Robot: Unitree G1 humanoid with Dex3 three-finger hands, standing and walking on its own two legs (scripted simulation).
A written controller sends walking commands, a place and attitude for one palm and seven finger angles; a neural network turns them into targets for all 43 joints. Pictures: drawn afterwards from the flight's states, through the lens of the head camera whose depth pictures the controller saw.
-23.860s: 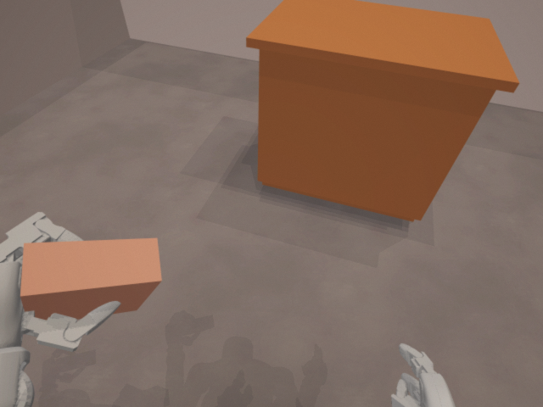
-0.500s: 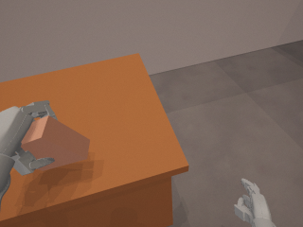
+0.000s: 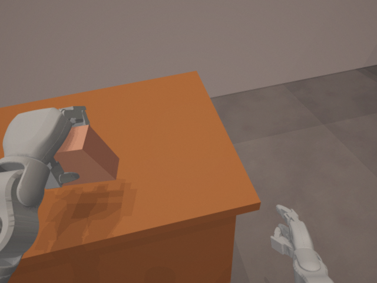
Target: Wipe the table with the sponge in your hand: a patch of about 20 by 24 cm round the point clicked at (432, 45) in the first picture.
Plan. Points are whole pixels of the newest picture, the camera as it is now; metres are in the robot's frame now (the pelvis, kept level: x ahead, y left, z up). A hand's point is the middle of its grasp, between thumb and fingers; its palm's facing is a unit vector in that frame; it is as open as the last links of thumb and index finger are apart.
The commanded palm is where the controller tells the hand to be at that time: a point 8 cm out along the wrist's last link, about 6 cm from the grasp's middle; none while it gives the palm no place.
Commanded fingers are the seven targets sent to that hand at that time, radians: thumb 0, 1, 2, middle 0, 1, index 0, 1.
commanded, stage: turn the palm down, sponge in hand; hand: left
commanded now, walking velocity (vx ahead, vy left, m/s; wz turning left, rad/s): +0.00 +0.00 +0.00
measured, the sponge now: (74, 163) +0.25 +0.27 +0.17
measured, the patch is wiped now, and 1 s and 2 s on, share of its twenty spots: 0.00 0.00 0.00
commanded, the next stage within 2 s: move the sponge above the wiping area in 0.54 s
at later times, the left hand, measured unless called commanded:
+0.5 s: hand (62, 132) +0.26 +0.27 +0.24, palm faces +0.29 +0.03 -0.96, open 9.4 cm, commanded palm +0.20 +0.27 +0.28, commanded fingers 0.00 0.10 1.30 -1.20 -1.60 -1.20 -1.60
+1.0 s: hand (70, 126) +0.27 +0.26 +0.25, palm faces +0.31 +0.03 -0.95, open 9.4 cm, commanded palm +0.21 +0.26 +0.27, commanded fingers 0.00 0.10 1.30 -1.20 -1.60 -1.20 -1.60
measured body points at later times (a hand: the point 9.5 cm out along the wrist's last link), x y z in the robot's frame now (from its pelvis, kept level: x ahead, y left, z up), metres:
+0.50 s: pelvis +0.01 -0.01 +0.00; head -0.01 -0.07 +0.45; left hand +0.24 +0.26 +0.29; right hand +0.28 -0.19 -0.07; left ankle +0.06 +0.10 -0.74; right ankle +0.03 -0.10 -0.74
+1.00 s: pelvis +0.02 -0.03 +0.00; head +0.00 -0.10 +0.45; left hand +0.25 +0.25 +0.30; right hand +0.28 -0.22 -0.08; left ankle +0.06 +0.10 -0.74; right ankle +0.03 -0.10 -0.74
